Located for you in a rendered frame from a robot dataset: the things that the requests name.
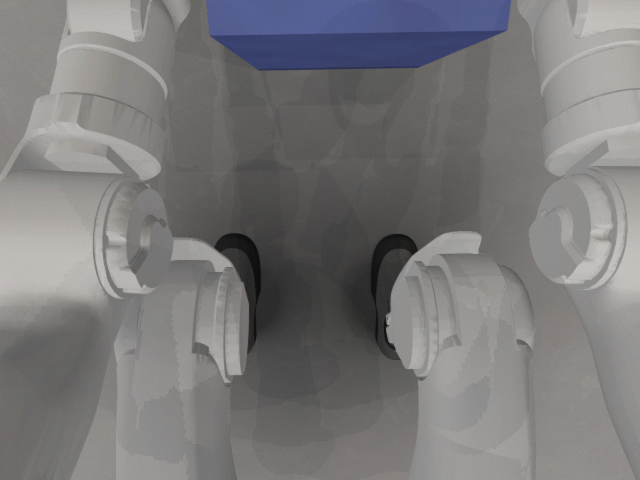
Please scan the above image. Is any right robot forearm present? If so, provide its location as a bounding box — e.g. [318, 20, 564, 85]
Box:
[517, 0, 640, 177]

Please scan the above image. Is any right robot foot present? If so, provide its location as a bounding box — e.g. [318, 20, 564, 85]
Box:
[371, 234, 418, 360]

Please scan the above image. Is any robot right shin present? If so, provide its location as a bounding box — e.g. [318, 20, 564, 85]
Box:
[386, 231, 535, 359]

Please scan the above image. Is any robot left upper arm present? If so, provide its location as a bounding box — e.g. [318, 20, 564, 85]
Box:
[0, 169, 174, 480]

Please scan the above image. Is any carton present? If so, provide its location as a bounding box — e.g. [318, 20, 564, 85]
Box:
[206, 0, 511, 71]

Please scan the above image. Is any robot right upper arm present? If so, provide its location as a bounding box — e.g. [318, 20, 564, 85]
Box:
[529, 166, 640, 480]

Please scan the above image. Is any left robot forearm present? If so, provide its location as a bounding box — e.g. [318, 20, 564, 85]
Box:
[0, 0, 191, 181]

